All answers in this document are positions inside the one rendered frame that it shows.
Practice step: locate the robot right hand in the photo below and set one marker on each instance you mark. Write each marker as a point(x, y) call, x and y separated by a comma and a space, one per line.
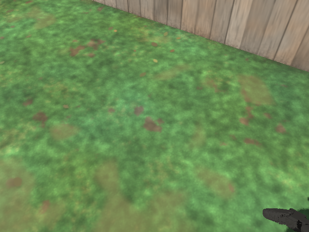
point(291, 218)

